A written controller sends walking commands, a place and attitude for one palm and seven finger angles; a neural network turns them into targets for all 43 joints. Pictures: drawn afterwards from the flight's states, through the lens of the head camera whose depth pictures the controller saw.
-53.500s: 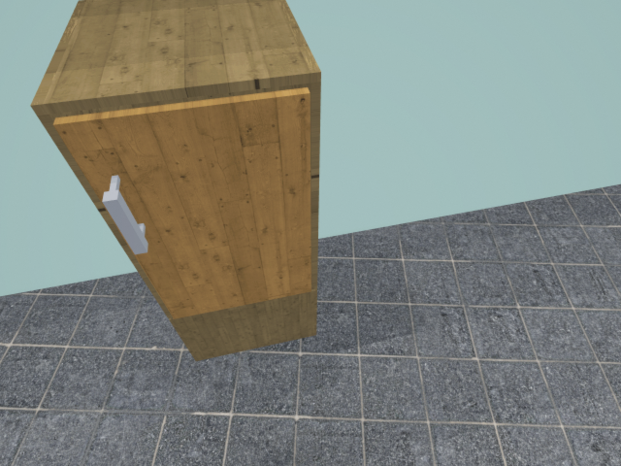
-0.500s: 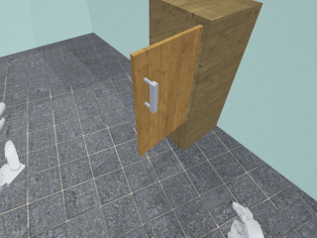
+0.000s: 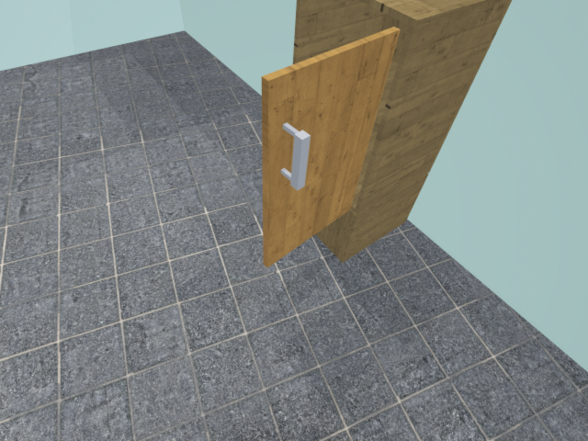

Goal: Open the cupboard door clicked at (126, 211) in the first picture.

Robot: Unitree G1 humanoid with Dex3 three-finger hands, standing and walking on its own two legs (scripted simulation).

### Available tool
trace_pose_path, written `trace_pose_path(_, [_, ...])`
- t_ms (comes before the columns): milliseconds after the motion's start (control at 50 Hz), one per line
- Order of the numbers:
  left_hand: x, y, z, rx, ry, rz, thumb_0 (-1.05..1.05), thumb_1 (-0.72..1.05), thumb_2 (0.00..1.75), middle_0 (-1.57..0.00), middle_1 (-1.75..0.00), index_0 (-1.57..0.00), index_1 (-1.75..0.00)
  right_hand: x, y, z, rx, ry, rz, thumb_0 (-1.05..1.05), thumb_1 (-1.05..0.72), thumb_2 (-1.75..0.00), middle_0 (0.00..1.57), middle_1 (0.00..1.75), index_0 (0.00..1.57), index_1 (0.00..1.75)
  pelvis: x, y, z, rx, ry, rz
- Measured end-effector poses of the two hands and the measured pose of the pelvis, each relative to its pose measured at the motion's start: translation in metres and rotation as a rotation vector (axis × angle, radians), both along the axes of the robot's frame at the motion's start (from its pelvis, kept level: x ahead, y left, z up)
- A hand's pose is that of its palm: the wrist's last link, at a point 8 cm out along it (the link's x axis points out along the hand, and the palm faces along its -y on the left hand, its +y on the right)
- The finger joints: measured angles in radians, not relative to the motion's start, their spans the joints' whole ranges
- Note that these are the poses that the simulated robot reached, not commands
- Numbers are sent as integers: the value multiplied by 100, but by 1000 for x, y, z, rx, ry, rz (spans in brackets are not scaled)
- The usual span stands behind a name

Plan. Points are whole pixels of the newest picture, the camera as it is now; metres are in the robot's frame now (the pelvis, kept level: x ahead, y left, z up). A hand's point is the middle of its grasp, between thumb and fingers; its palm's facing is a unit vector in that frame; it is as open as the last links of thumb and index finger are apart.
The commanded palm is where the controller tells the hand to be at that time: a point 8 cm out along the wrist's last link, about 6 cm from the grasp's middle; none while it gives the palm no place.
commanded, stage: let the arm hang, fingers relaxed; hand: left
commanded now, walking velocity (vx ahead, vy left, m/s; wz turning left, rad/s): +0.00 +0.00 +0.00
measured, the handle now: (293, 156) +0.64 +0.04 -0.01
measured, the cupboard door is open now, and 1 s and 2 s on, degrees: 95 95 95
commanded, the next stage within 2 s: look to check the result in 0.72 s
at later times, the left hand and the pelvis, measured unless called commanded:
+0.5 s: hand out of the picture -0.01 +0.16 -0.17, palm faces +0.05 -0.99 -0.16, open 7.4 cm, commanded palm none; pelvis +0.00 +0.01 +0.00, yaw +0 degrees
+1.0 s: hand out of the picture -0.01 +0.16 -0.17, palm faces +0.05 -0.98 -0.18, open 7.4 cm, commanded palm none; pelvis +0.02 +0.00 +0.00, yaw +0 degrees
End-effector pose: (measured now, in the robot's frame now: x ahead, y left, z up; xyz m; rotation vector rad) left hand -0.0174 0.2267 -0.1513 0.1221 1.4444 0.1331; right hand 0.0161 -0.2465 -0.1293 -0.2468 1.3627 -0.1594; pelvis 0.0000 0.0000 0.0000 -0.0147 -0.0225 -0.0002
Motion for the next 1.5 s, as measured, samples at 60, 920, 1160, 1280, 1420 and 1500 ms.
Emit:
trace_pose_path(60, [-37,2,5,7,100,32,0,97,90,-20,-30,-20,-30,-30,8,-3,16,96,-27,1,-91,-90,20,30,20,30,0,1,2,-4,-1,4])
trace_pose_path(920, [-1,-13,8,16,30,37,0,91,90,-19,-29,-20,-30,-22,41,-18,113,81,-78,0,-91,-90,20,30,20,30,14,0,3,14,-8,-5])
trace_pose_path(1160, [10,-18,9,10,22,32,0,90,90,-19,-29,-20,-30,-4,30,-16,92,62,-63,1,-92,-90,20,30,20,30,22,-3,4,16,-11,-6])
trace_pose_path(1280, [21,-21,8,6,4,26,0,90,90,-19,-30,-20,-30,2,26,-15,86,55,-59,1,-92,-90,20,30,20,30,25,-4,5,17,-10,-6])
trace_pose_path(1420, [31,-20,9,9,-14,18,0,90,90,-19,-30,-20,-30,6,23,-14,83,51,-60,1,-92,-90,20,30,20,30,29,-6,5,18,-10,-7])
trace_pose_path(1500, [35,-19,9,14,-20,17,0,90,90,-19,-30,-20,-30,8,22,-13,83,49,-60,1,-92,-90,20,30,20,30,31,-7,6,18,-10,-7])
